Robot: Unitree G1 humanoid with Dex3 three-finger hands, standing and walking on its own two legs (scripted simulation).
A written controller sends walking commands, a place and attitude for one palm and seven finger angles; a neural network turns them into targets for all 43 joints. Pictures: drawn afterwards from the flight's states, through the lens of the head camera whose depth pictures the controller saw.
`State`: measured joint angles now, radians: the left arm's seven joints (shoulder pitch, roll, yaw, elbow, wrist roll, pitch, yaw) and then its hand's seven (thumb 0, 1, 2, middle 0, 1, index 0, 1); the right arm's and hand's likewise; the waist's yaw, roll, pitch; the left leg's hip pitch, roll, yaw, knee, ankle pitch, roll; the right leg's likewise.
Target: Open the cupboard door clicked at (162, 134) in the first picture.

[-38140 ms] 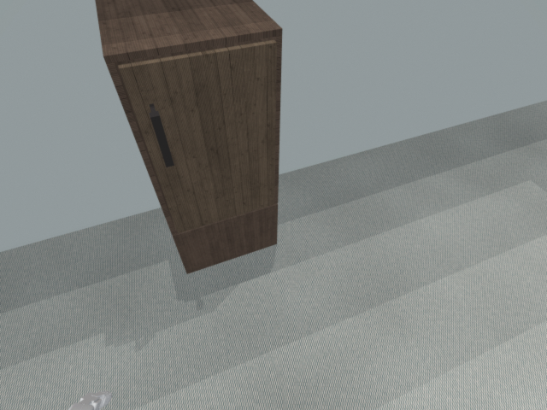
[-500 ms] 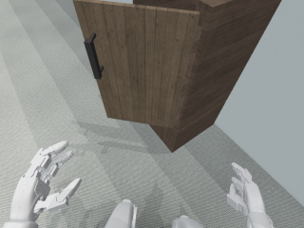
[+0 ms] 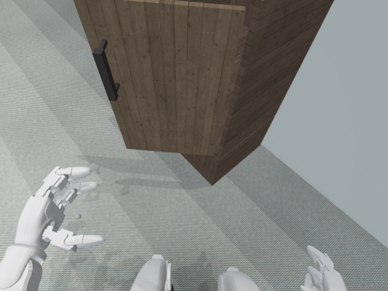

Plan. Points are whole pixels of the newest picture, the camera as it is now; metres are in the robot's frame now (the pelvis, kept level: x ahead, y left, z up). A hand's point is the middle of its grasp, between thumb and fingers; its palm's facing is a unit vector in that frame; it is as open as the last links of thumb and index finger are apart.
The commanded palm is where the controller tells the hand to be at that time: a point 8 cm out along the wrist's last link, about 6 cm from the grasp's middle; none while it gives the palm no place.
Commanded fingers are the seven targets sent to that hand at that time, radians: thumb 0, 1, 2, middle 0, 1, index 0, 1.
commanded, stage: raise the hand with hooked fingers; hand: left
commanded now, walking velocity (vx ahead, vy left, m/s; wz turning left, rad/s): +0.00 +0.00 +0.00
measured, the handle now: (108, 71) +0.62 +0.26 +0.05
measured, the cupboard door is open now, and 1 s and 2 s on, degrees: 44 44 44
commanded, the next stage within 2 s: move the hooked fingers beside the handle in 1.00 s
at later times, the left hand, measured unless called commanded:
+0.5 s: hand (42, 185) +0.29 +0.29 +0.06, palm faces -0.01 -1.00 -0.05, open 14.0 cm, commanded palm +0.27 +0.34 +0.06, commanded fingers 0.00 -0.50 0.30 -0.30 -1.20 -0.30 -1.20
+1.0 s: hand (58, 183) +0.30 +0.27 +0.06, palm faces -0.03 -1.00 -0.05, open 14.0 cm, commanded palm +0.27 +0.32 +0.06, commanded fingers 0.00 -0.50 0.30 -0.30 -1.20 -0.30 -1.20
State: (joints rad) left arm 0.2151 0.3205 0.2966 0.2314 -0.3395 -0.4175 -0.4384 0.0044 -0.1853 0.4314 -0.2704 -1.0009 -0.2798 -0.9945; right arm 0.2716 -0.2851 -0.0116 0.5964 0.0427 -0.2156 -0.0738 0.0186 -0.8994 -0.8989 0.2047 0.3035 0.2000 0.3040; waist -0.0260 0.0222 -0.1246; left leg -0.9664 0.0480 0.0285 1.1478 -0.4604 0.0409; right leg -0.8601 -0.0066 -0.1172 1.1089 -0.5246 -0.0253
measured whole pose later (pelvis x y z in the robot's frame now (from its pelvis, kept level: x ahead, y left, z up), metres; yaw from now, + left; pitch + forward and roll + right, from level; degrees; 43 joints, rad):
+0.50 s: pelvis +0.01 +0.02 +0.01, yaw +0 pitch +15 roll -4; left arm 0.01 0.42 0.42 0.37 -0.35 -0.35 -0.52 -0.01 -0.50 0.30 -0.30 -1.20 -0.30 -1.20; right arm 0.26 -0.26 0.06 0.54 0.03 -0.20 -0.06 0.01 -0.90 -0.90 0.21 0.30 0.20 0.30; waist -0.01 0.01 -0.11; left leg -0.91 0.03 0.03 1.10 -0.45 0.06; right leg -0.79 -0.01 -0.12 1.02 -0.50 0.00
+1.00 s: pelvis +0.01 +0.00 +0.01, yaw +0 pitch +16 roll -3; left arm 0.02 0.42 0.43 0.40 -0.37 -0.35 -0.54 -0.01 -0.50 0.30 -0.30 -1.20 -0.30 -1.20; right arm 0.28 -0.28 0.04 0.54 0.04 -0.18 -0.05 0.02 -0.90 -0.90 0.21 0.30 0.20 0.30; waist -0.03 0.02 -0.12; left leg -0.91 0.05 0.03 1.08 -0.45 0.04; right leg -0.80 0.00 -0.12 1.03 -0.50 -0.02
